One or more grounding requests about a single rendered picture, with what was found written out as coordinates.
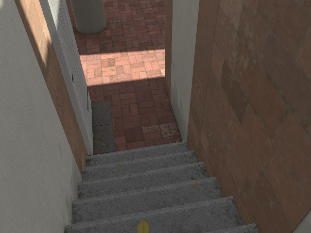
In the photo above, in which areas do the stairs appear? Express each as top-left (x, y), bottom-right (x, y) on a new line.
top-left (64, 142), bottom-right (259, 233)

